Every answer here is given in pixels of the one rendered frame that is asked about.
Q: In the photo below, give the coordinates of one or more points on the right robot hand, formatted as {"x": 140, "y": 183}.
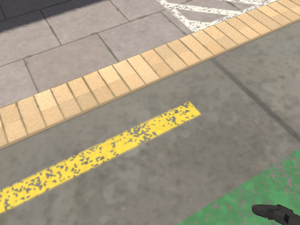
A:
{"x": 278, "y": 213}

